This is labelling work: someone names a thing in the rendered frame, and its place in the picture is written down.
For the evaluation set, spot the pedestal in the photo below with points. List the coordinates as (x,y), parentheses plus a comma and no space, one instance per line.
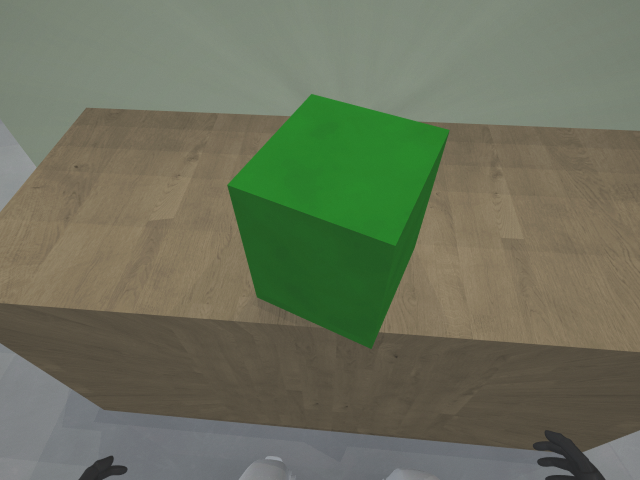
(123,275)

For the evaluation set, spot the robot left hand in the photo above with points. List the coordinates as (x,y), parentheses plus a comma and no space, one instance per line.
(102,469)

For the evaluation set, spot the carton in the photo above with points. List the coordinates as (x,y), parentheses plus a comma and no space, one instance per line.
(329,211)

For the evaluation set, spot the robot right hand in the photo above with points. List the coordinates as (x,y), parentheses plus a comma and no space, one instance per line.
(576,462)

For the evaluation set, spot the left robot thigh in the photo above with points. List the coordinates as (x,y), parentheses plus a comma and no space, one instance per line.
(267,469)

